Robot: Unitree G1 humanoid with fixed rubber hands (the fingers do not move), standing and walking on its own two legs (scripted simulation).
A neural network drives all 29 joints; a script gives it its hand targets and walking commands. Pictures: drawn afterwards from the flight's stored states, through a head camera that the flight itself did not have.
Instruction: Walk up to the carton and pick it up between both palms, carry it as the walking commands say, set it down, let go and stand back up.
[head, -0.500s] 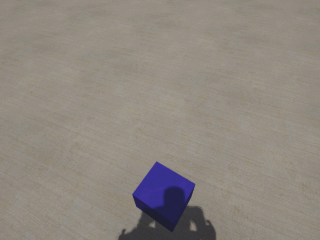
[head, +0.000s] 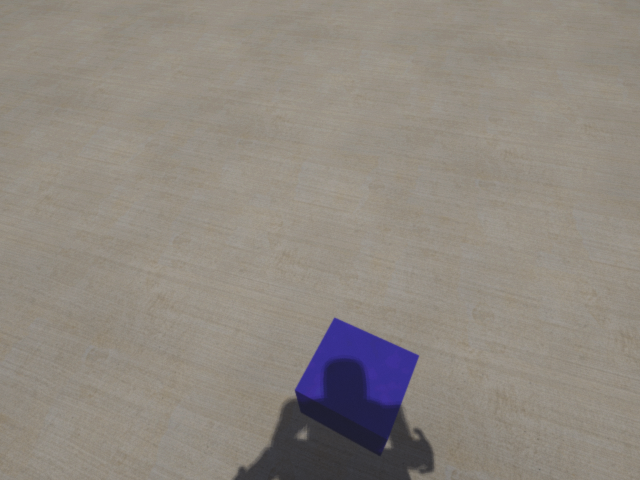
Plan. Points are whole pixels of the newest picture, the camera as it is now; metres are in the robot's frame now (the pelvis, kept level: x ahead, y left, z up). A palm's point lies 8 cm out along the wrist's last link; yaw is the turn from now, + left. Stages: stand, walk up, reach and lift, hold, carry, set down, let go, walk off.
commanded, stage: walk up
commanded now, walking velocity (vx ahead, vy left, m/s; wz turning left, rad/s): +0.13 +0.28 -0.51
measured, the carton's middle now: (356, 385) +0.47 -0.04 -0.66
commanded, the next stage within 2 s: none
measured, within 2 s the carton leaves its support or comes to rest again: neither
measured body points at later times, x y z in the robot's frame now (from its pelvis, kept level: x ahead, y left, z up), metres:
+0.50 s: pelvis +0.04 +0.03 +0.01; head +0.05 -0.03 +0.45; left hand +0.13 +0.30 -0.09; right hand +0.07 -0.21 -0.16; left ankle +0.02 +0.18 -0.64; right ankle +0.03 -0.06 -0.72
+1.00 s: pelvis +0.06 +0.14 +0.01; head +0.10 +0.18 +0.46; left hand +0.16 +0.37 -0.16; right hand +0.08 -0.13 -0.10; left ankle +0.15 +0.21 -0.72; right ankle -0.03 -0.01 -0.65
